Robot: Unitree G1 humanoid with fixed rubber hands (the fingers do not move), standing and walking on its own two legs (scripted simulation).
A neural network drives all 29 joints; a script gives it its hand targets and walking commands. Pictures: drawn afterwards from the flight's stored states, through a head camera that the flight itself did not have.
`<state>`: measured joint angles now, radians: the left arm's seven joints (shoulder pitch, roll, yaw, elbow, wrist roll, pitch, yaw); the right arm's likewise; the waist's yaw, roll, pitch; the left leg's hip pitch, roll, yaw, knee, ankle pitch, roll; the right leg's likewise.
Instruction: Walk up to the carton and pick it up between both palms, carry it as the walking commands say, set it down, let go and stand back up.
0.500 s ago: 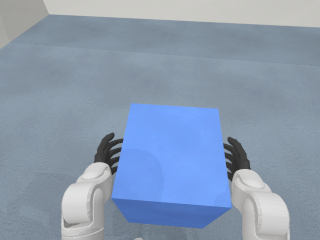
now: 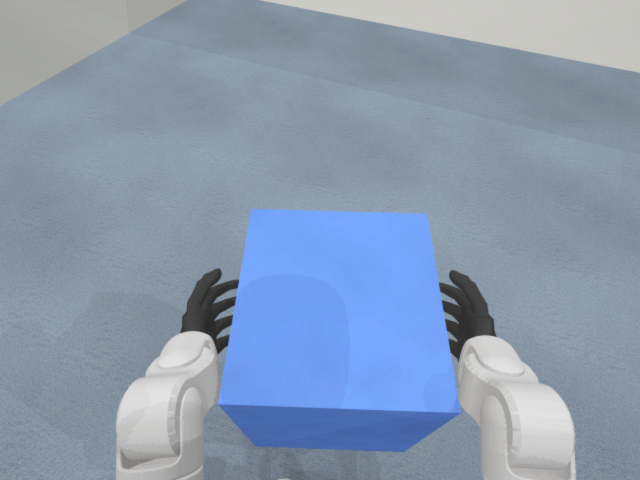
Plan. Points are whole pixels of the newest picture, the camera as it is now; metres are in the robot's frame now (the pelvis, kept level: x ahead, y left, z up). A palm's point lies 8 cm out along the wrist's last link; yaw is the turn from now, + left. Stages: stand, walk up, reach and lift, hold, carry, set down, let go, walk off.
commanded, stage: carry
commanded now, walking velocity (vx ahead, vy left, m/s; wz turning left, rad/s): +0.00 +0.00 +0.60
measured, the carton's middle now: (333, 340) +0.29 +0.01 +0.02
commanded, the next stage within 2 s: none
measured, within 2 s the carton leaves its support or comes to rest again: neither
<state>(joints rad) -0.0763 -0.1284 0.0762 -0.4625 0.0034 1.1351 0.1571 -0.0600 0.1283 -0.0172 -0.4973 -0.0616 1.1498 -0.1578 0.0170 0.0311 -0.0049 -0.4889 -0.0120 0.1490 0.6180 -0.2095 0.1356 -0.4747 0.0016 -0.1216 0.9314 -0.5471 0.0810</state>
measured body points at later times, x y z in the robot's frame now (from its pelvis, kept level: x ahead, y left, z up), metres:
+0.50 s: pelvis -0.07 +0.09 -0.01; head -0.06 +0.12 +0.44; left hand +0.12 +0.32 +0.05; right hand +0.22 +0.04 +0.07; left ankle -0.04 +0.17 -0.72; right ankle -0.04 -0.06 -0.67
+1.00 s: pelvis -0.13 +0.14 +0.01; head -0.12 +0.14 +0.46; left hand +0.02 +0.41 +0.10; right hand +0.17 +0.15 +0.10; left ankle -0.21 +0.24 -0.66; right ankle -0.04 +0.03 -0.72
